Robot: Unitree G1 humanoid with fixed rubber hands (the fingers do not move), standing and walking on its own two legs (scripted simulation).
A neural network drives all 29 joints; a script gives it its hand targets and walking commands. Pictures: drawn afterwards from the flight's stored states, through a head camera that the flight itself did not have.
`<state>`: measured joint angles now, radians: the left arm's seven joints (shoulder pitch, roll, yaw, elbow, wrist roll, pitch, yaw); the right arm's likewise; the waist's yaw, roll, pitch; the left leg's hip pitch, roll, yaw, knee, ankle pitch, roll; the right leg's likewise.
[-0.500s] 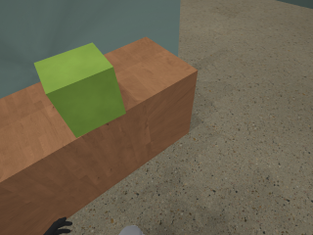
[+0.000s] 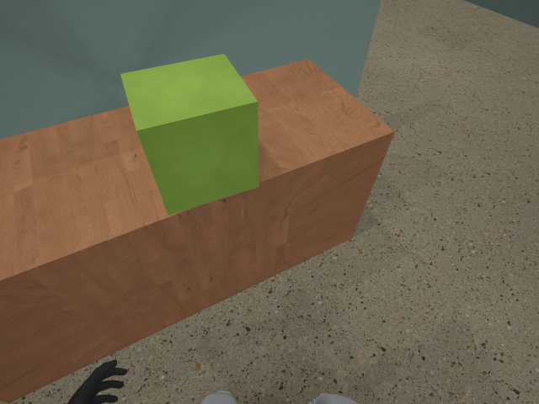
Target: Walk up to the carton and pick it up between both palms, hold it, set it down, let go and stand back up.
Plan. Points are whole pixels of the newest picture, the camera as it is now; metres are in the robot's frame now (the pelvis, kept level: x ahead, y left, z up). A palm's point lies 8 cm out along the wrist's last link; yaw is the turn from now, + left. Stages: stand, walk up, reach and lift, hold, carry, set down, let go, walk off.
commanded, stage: walk up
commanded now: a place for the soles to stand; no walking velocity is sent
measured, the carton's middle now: (196, 135) +0.67 +0.21 -0.03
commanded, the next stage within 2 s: none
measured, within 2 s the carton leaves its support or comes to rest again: neither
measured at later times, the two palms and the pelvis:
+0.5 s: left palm out of the picture +0.07 +0.27 -0.08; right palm out of the picture +0.11 -0.35 -0.07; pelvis +0.02 -0.04 +0.01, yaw +6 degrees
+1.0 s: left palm out of the picture +0.05 +0.26 -0.06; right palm out of the picture +0.14 -0.36 -0.08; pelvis +0.02 -0.06 +0.01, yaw +10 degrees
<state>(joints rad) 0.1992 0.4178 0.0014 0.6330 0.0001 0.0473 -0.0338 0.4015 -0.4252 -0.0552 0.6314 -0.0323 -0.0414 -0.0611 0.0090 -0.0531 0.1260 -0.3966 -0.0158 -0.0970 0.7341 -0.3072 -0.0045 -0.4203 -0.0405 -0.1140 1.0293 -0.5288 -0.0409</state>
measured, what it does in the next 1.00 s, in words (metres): steps on the spot: right foot, then left foot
